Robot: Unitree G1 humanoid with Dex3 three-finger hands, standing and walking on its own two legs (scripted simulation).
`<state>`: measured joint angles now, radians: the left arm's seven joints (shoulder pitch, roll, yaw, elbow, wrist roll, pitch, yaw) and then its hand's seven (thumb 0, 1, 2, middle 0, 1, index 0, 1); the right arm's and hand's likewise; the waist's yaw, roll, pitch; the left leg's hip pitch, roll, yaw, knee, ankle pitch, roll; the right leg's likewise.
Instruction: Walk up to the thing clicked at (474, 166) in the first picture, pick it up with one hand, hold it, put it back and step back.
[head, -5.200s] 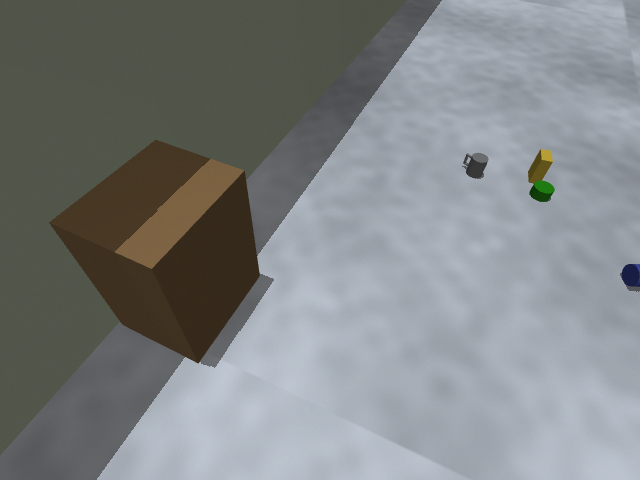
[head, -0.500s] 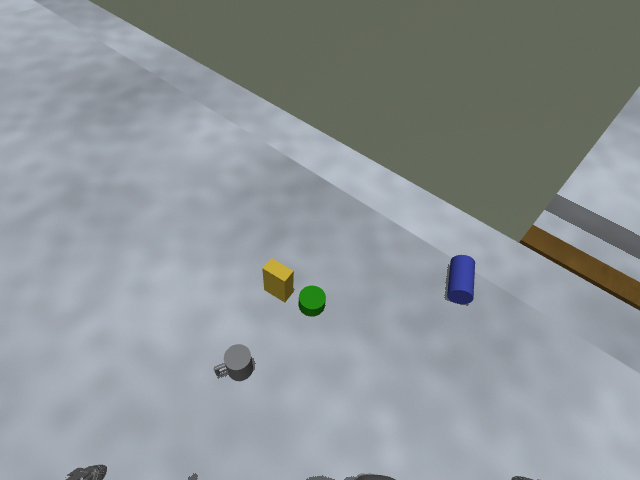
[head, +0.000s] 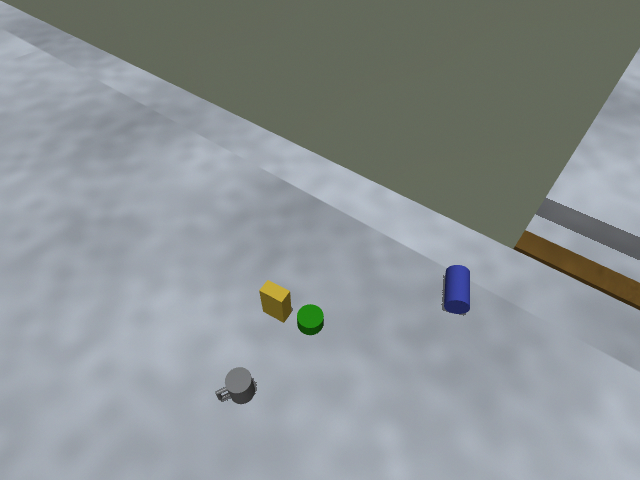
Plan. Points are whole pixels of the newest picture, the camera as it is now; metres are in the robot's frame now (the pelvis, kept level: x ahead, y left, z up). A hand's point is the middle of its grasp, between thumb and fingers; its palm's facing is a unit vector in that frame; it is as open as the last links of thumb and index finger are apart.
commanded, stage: walk up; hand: left
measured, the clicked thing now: (235, 388) +0.49 +0.24 -0.73
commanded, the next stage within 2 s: stand in 0.36 s
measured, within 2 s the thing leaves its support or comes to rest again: neither
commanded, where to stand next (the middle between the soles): +0.12 -0.02 m, yaw +2 degrees
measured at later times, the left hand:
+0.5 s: hand out of the picture +0.12 +0.25 -0.15, palm faces +0.00 -0.94 -0.33, open 7.3 cm
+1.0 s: hand out of the picture +0.09 +0.26 -0.15, palm faces +0.03 -0.94 -0.35, open 7.3 cm
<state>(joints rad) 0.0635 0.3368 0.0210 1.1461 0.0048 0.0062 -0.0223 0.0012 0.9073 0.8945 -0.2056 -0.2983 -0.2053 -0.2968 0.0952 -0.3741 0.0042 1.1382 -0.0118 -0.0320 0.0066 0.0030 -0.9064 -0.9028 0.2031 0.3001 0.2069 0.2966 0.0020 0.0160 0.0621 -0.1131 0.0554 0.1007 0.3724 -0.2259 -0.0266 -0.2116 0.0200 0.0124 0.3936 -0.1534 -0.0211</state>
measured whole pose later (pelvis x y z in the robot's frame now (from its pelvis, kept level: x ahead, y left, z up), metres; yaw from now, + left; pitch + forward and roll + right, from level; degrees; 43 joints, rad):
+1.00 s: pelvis +0.01 +0.01 +0.00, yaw +2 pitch -2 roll +0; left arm 0.08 0.34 0.01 1.17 0.00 -0.01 0.00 0.00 0.91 0.89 -0.21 -0.30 -0.21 -0.30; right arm 0.08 -0.35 0.00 1.16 -0.01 -0.01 0.02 0.00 -0.91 -0.90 0.20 0.30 0.21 0.30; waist 0.00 0.02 0.05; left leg -0.06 0.04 0.07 0.29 -0.20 -0.02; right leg -0.14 0.00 -0.01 0.30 -0.13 -0.01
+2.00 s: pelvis +0.02 +0.01 +0.00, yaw +3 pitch -2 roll +0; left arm 0.09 0.34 0.00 1.16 0.00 -0.01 0.00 0.00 0.91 0.89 -0.21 -0.30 -0.21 -0.30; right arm 0.10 -0.36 0.01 1.15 -0.01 -0.01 0.01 0.00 -0.91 -0.90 0.20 0.30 0.21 0.30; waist 0.00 0.01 0.05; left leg -0.06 0.03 0.06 0.29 -0.21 -0.01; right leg -0.13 -0.01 -0.02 0.30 -0.14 0.00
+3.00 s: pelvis +0.02 +0.02 +0.00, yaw +3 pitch -2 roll +0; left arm 0.12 0.35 0.01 1.13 0.01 -0.01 -0.01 0.00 0.91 0.89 -0.21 -0.30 -0.21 -0.30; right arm 0.13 -0.35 -0.01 1.12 -0.02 -0.02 0.02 0.00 -0.91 -0.90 0.20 0.30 0.21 0.30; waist 0.01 0.01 0.04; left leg -0.06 0.02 0.06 0.31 -0.22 0.00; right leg -0.14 -0.02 -0.02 0.34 -0.17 0.00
